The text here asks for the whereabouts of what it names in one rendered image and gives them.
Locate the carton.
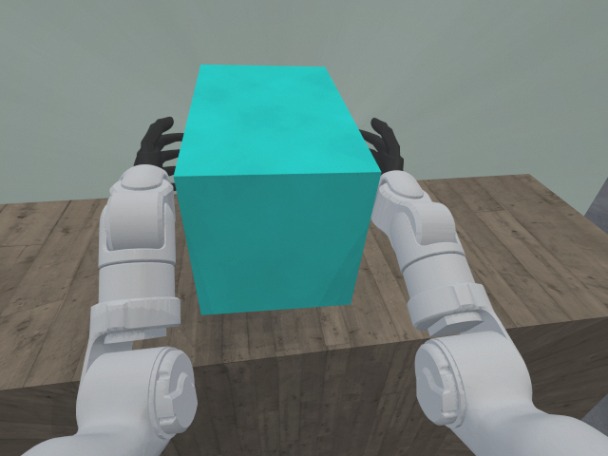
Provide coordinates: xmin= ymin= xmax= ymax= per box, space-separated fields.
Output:
xmin=174 ymin=65 xmax=381 ymax=315

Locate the robot left forearm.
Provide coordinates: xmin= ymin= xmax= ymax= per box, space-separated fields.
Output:
xmin=76 ymin=164 xmax=181 ymax=427

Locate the robot right forearm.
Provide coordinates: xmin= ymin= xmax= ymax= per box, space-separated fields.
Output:
xmin=371 ymin=170 xmax=532 ymax=396

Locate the right robot upper arm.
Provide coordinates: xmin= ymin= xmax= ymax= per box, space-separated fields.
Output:
xmin=415 ymin=331 xmax=608 ymax=456

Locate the left robot upper arm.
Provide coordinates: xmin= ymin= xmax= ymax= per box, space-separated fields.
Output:
xmin=21 ymin=346 xmax=198 ymax=456

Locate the robot left hand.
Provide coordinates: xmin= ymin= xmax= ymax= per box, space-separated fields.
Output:
xmin=134 ymin=117 xmax=184 ymax=191

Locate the pedestal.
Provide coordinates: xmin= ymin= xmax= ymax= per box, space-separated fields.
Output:
xmin=0 ymin=174 xmax=608 ymax=456

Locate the robot right hand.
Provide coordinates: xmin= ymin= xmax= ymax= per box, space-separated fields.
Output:
xmin=359 ymin=118 xmax=404 ymax=175

